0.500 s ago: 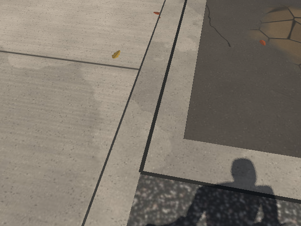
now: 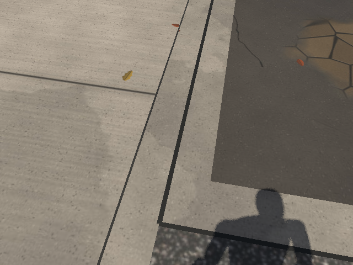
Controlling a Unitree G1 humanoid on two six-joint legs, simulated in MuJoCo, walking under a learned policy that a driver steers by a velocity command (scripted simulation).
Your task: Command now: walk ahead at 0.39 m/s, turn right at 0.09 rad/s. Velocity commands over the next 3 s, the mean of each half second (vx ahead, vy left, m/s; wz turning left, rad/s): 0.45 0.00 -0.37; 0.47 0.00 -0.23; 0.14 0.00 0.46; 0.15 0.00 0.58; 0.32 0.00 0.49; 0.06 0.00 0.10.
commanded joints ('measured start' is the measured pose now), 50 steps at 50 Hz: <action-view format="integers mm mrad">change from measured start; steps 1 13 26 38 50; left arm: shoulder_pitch -126 -369 -102 248 31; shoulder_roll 68 40 17 76 28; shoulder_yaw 19 -3 -21 27 10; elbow -93 -235 -109 -26 -180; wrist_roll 3 13 100 113 80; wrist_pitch -22 14 -68 -32 34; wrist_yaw -17 -67 -55 -92 -11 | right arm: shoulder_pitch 52 80 -60 -463 -42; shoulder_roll -83 -175 -69 -98 -138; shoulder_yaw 2 -17 61 81 -4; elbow -20 -6 -182 -307 -145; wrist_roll -7 -2 -104 -79 -14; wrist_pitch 0 16 17 29 14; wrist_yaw -2 -40 -5 8 -19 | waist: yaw -19 -13 -17 112 41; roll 101 108 7 -37 82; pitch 75 120 10 56 -33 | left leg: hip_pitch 257 216 -501 -488 75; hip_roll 287 291 152 79 222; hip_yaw -296 74 -157 -35 -295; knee -285 -296 748 -5 -155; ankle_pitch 325 697 93 313 968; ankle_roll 142 79 17 7 207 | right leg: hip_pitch -418 -165 57 464 -148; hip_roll -100 -1 -117 -188 1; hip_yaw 33 -92 372 372 20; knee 12 -512 -942 -791 -56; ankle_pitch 136 374 68 558 47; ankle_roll -24 -64 -270 -231 59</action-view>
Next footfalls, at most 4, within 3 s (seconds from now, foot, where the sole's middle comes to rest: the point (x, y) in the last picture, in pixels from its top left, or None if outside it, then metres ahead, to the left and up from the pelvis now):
0.34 right None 0.33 -0.16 -0.77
0.82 left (191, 229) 0.67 -0.06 -0.77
1.24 right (241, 206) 0.77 -0.28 -0.77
1.80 left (185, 226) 0.68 -0.04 -0.77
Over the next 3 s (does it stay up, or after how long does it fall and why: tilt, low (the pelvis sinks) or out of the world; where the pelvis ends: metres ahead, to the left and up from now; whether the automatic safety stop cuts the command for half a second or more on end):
stays up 1.05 -0.04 0.00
